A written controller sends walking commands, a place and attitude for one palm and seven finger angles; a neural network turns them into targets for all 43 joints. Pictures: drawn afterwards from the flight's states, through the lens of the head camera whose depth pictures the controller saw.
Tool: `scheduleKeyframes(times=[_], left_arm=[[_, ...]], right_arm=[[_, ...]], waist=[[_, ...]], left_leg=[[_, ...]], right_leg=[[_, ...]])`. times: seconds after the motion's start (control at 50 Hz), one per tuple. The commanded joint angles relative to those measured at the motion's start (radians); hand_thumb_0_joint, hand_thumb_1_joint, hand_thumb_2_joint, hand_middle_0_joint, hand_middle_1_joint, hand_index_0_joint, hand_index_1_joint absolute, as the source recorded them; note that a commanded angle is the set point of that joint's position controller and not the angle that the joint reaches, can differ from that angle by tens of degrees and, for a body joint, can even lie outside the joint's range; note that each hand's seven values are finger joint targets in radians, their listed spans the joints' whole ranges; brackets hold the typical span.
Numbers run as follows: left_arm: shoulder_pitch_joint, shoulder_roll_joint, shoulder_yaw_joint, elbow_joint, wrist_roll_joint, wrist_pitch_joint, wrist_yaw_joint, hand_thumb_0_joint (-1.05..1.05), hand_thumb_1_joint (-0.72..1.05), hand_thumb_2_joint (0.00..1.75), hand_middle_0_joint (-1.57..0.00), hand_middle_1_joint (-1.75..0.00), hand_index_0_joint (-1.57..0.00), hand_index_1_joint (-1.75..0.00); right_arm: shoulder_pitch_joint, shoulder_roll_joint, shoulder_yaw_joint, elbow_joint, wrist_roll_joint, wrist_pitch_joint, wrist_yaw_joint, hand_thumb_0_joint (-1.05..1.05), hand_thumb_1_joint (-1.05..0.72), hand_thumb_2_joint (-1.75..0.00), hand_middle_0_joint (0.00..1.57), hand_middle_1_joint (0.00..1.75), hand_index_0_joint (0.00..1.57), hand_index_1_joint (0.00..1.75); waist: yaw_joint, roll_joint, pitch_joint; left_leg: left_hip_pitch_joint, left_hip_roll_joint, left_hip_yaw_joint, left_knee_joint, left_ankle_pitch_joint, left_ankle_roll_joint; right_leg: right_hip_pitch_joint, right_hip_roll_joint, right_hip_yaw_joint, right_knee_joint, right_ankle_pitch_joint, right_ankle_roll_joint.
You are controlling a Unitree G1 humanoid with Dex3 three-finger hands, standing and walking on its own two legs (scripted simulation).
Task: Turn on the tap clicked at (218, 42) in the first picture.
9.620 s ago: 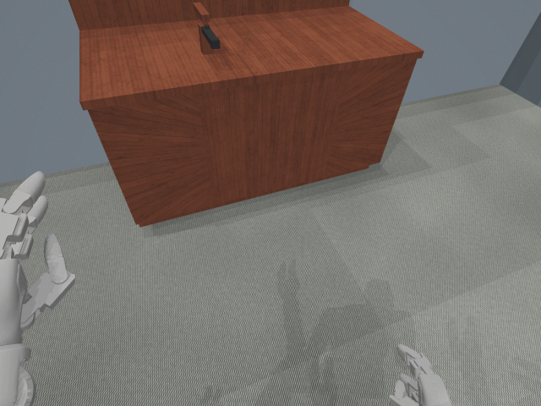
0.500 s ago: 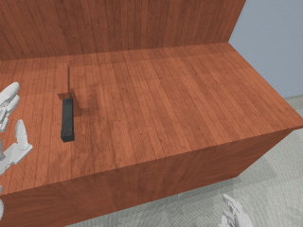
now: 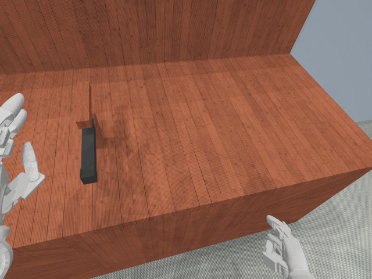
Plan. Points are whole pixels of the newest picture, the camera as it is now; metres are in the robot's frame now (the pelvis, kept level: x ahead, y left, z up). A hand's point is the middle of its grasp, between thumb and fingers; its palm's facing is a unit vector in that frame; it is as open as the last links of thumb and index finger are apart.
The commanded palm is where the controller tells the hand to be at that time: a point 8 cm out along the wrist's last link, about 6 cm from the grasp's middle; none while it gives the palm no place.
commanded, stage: look again from close up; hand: left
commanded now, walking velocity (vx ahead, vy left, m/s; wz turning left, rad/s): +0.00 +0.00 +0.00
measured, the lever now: (89, 175) +0.30 +0.24 +0.03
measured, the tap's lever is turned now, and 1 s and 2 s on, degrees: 0 0 0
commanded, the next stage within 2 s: shuffle to correct the standing spot in 0.28 s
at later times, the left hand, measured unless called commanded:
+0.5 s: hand (52, 184) +0.21 +0.23 +0.16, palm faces +0.36 -0.85 -0.38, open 7.5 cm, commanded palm +0.16 +0.26 +0.17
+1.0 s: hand (74, 225) +0.16 +0.17 +0.17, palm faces +0.30 -0.84 -0.46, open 7.5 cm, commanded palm +0.10 +0.22 +0.17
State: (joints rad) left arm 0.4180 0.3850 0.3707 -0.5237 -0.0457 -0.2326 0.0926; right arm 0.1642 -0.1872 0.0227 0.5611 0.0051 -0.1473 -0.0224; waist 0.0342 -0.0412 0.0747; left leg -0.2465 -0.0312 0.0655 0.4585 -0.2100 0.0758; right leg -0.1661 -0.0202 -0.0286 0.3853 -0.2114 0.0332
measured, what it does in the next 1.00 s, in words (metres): lifts its left foot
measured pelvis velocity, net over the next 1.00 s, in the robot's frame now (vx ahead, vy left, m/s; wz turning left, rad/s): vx -0.06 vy -0.06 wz -0.01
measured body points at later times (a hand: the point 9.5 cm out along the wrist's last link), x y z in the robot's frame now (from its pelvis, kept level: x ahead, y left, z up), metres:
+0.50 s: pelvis -0.01 -0.02 +0.00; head +0.02 +0.00 +0.45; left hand +0.19 +0.27 +0.18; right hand +0.17 -0.24 -0.07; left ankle +0.02 +0.06 -0.74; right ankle +0.00 -0.15 -0.74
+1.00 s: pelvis -0.06 -0.06 -0.01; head +0.00 -0.04 +0.44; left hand +0.14 +0.22 +0.20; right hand +0.12 -0.30 -0.09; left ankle -0.04 +0.04 -0.72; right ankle -0.01 -0.15 -0.74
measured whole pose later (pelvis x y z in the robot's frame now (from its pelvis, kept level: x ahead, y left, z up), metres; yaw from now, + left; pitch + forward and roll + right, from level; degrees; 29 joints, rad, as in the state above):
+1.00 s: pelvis -0.06 -0.06 -0.01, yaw -1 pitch +2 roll -1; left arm 0.49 0.42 0.43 -0.60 -0.07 -0.30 0.05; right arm 0.18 -0.19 -0.03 0.60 -0.01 -0.15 -0.04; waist 0.02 -0.03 0.09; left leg -0.43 0.00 0.01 0.76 -0.40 0.00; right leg -0.37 0.06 -0.06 0.49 -0.17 -0.06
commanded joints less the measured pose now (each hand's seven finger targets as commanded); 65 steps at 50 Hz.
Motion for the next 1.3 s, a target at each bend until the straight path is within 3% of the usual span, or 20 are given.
scheduleKeyframes(times=[0.0,0.16,0.34,0.46,0.58,0.74,0.8,0.86,0.9,0.94,0.96,1.0,1.02,1.04,1.06,1.08,1.1,1.16,1.18,1.28], left_arm=[[-0.036,0.127,0.076,-0.163,-0.003,-0.043,0.019,0.0,0.9,0.9,-0.2,-0.3,-0.2,-0.3],[-0.077,0.165,0.099,-0.196,0.001,-0.042,0.032,0.0,0.9,0.9,-0.2,-0.3,-0.2,-0.3],[-0.045,0.137,0.08,-0.15,-0.001,-0.043,0.029,0.0,0.9,0.9,-0.2,-0.3,-0.2,-0.3],[-0.051,0.167,0.11,-0.148,-0.012,-0.041,0.025,0.0,0.9,0.9,-0.2,-0.3,-0.2,-0.3],[-0.033,0.137,0.088,-0.182,-0.022,-0.055,0.007,0.0,0.9,0.9,-0.2,-0.3,-0.2,-0.3],[0.029,0.196,0.17,-0.284,-0.027,-0.101,-0.02,0.0,0.9,0.9,-0.2,-0.3,-0.2,-0.3],[0.031,0.2,0.188,-0.285,-0.032,-0.112,-0.026,0.0,0.9,0.9,-0.2,-0.3,-0.2,-0.3],[0.047,0.217,0.211,-0.254,-0.035,-0.117,-0.015,0.0,0.9,0.9,-0.2,-0.3,-0.2,-0.3],[0.029,0.214,0.199,-0.252,-0.033,-0.119,-0.01,0.0,0.9,0.9,-0.2,-0.3,-0.2,-0.3],[0.062,0.206,0.201,-0.214,-0.03,-0.107,-0.005,0.0,0.9,0.9,-0.2,-0.3,-0.2,-0.3],[0.1,0.199,0.197,-0.2,-0.033,-0.091,0.004,0.0,0.9,0.9,-0.2,-0.3,-0.2,-0.3],[0.129,0.184,0.178,-0.2,-0.038,-0.08,0.005,0.0,0.9,0.9,-0.2,-0.3,-0.2,-0.3],[0.109,0.188,0.174,-0.21,-0.047,-0.083,0.005,0.0,0.9,0.9,-0.2,-0.3,-0.2,-0.3],[0.07,0.188,0.166,-0.247,-0.046,-0.091,0.004,0.0,0.9,0.9,-0.2,-0.3,-0.2,-0.3],[0.047,0.201,0.167,-0.251,-0.03,-0.092,0.007,0.0,0.9,0.9,-0.2,-0.3,-0.2,-0.3],[0.024,0.183,0.166,-0.245,-0.027,-0.09,-0.002,0.0,0.9,0.9,-0.2,-0.3,-0.2,-0.3],[-0.045,0.219,0.179,-0.307,-0.025,-0.081,-0.006,0.0,0.9,0.9,-0.2,-0.3,-0.2,-0.3],[-0.066,0.166,0.126,-0.4,-0.007,-0.057,-0.004,0.0,0.9,0.9,-0.2,-0.3,-0.2,-0.3],[-0.049,0.147,0.11,-0.384,-0.003,-0.05,-0.005,0.0,0.9,0.9,-0.2,-0.3,-0.2,-0.3],[-0.019,0.152,0.12,-0.305,-0.005,-0.012,-0.005,0.0,0.9,0.9,-0.2,-0.3,-0.2,-0.3]], right_arm=[[-0.04,-0.138,-0.058,-0.146,0.007,-0.032,-0.017,0.0,-0.9,-0.9,0.2,0.3,0.2,0.3],[-0.072,-0.135,-0.053,-0.147,0.014,-0.03,-0.031,0.0,-0.9,-0.9,0.2,0.3,0.2,0.3],[-0.05,-0.139,-0.058,-0.139,0.008,-0.029,-0.029,0.0,-0.9,-0.9,0.2,0.3,0.2,0.3],[-0.074,-0.128,-0.052,-0.154,0.017,-0.025,-0.036,0.0,-0.9,-0.9,0.2,0.3,0.2,0.3],[-0.053,-0.131,-0.058,-0.162,0.006,-0.022,-0.023,0.0,-0.9,-0.9,0.2,0.3,0.2,0.3],[-0.025,-0.128,-0.087,-0.176,-0.012,-0.047,-0.019,0.0,-0.9,-0.9,0.2,0.3,0.2,0.3],[-0.026,-0.124,-0.096,-0.171,-0.013,-0.051,-0.025,0.0,-0.9,-0.9,0.2,0.3,0.2,0.3],[0.003,-0.114,-0.101,-0.14,-0.01,-0.056,-0.031,0.0,-0.9,-0.9,0.2,0.3,0.2,0.3],[0.0,-0.108,-0.107,-0.131,-0.011,-0.058,-0.033,0.0,-0.9,-0.9,0.2,0.3,0.2,0.3],[-0.022,-0.088,-0.095,-0.111,-0.02,-0.064,-0.038,0.0,-0.9,-0.9,0.2,0.3,0.2,0.3],[-0.038,-0.087,-0.081,-0.106,-0.014,-0.062,-0.037,0.0,-0.9,-0.9,0.2,0.3,0.2,0.3],[-0.005,-0.094,-0.075,-0.113,-0.018,-0.05,-0.043,0.0,-0.9,-0.9,0.2,0.3,0.2,0.3],[0.003,-0.109,-0.076,-0.114,-0.015,-0.047,-0.05,0.0,-0.9,-0.9,0.2,0.3,0.2,0.3],[-0.009,-0.132,-0.083,-0.13,-0.016,-0.047,-0.055,0.0,-0.9,-0.9,0.2,0.3,0.2,0.3],[-0.028,-0.109,-0.084,-0.129,-0.02,-0.051,-0.054,0.0,-0.9,-0.9,0.2,0.3,0.2,0.3],[-0.006,-0.107,-0.089,-0.111,-0.027,-0.055,-0.046,0.0,-0.9,-0.9,0.2,0.3,0.2,0.3],[-0.006,-0.107,-0.094,-0.12,-0.046,-0.06,-0.046,0.0,-0.9,-0.9,0.2,0.3,0.2,0.3],[-0.006,-0.131,-0.112,-0.129,-0.025,-0.061,-0.008,0.0,-0.9,-0.9,0.2,0.3,0.2,0.3],[0.008,-0.142,-0.118,-0.131,-0.022,-0.059,0.005,0.0,-0.9,-0.9,0.2,0.3,0.2,0.3],[0.025,-0.152,-0.114,-0.159,0.005,-0.037,0.029,0.0,-0.9,-0.9,0.2,0.3,0.2,0.3]], waist=[[-0.017,0.122,-0.199],[-0.014,0.104,-0.189],[-0.018,0.112,-0.164],[-0.01,0.084,-0.128],[-0.003,0.128,-0.206],[-0.001,0.172,-0.242],[-0.008,0.118,-0.239],[-0.028,-0.035,-0.245],[-0.017,-0.11,-0.229],[-0.007,-0.123,-0.2],[-0.015,-0.089,-0.203],[-0.025,-0.055,-0.222],[-0.031,0.037,-0.214],[-0.027,0.173,-0.199],[-0.027,0.242,-0.189],[-0.011,0.193,-0.206],[-0.023,0.221,-0.172],[-0.007,0.232,-0.173],[-0.005,0.251,-0.171],[-0.054,0.324,-0.134]], left_leg=[[0.08,0.141,-0.132,-0.112,0.224,-0.095],[0.057,0.124,-0.132,-0.118,0.09,-0.071],[0.031,0.121,-0.14,-0.138,-0.008,-0.06],[0.034,0.151,-0.142,-0.147,0.076,-0.067],[0.049,0.193,-0.128,-0.104,0.22,-0.054],[-0.007,0.27,-0.145,0.001,0.317,-0.026],[-0.047,0.231,-0.114,0.066,0.197,-0.035],[-0.008,0.068,-0.034,0.243,-0.081,-0.082],[-0.024,0.011,-0.039,0.387,-0.199,-0.084],[-0.102,0.016,-0.065,0.4,-0.261,-0.083],[-0.088,0.04,-0.083,0.29,-0.232,-0.081],[0.001,0.061,-0.037,-0.014,-0.102,-0.072],[0.04,0.127,-0.098,-0.127,0.001,-0.05],[0.05,0.305,-0.297,-0.19,0.193,0.008],[0.136,0.437,-0.387,-0.148,0.437,0.075],[0.151,0.454,-0.34,-0.136,0.48,0.123],[0.073,0.456,-0.386,-0.143,0.436,0.105],[0.205,0.363,-0.181,-0.041,0.541,0.04],[0.195,0.333,-0.179,-0.021,0.5,0.023],[0.044,0.272,-0.194,-0.003,0.036,-0.009]], right_leg=[[0.048,-0.022,0.027,-0.01,0.164,-0.046],[0.057,-0.032,0.041,-0.033,0.147,-0.045],[0.034,-0.033,0.059,-0.053,0.088,-0.05],[-0.001,-0.012,0.048,-0.043,0.122,-0.035],[0.009,-0.003,0.036,0.023,0.151,-0.031],[-0.025,-0.021,0.045,0.099,0.14,-0.049],[-0.034,-0.047,0.08,0.068,0.231,-0.051],[-0.164,-0.169,0.222,-0.063,0.299,-0.118],[-0.221,-0.251,0.274,-0.146,0.137,-0.152],[-0.175,-0.264,0.265,-0.145,0.088,-0.195],[-0.155,-0.255,0.268,-0.103,0.103,-0.207],[-0.12,-0.151,0.159,0.0,0.097,-0.138],[-0.126,-0.078,0.107,0.098,0.097,-0.083],[-0.178,0.003,0.06,0.264,0.045,-0.032],[-0.309,0.021,0.077,0.441,-0.188,-0.006],[-0.338,0.039,0.118,0.631,-0.224,-0.001],[-0.35,0.027,0.14,0.687,-0.23,-0.009],[-0.358,0.009,0.077,0.568,-0.177,-0.026],[-0.32,0.006,0.048,0.467,-0.167,-0.037],[-0.111,0.049,-0.067,0.14,-0.103,-0.039]])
